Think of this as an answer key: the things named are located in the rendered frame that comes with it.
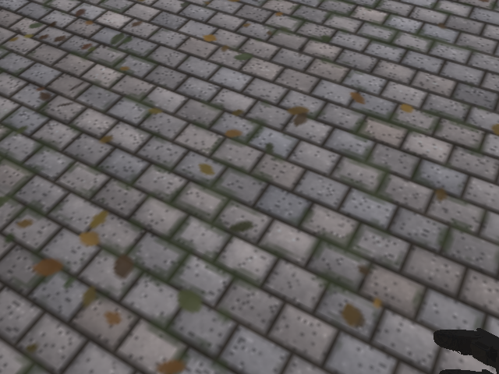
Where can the right robot hand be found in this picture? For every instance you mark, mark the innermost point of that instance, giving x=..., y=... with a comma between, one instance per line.
x=482, y=345

